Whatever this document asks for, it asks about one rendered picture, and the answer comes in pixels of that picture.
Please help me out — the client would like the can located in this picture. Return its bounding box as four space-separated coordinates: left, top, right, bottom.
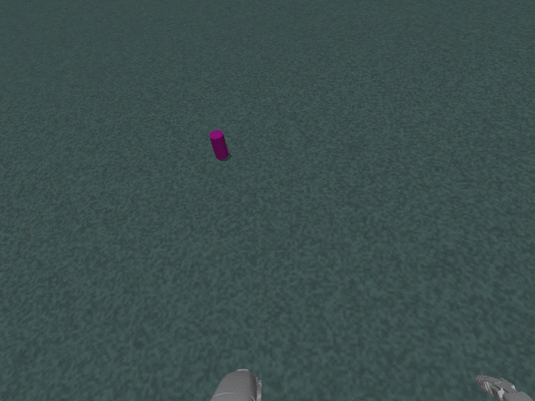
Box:
209 130 228 160

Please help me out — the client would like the right robot hand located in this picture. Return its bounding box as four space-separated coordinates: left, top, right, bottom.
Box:
476 375 533 401

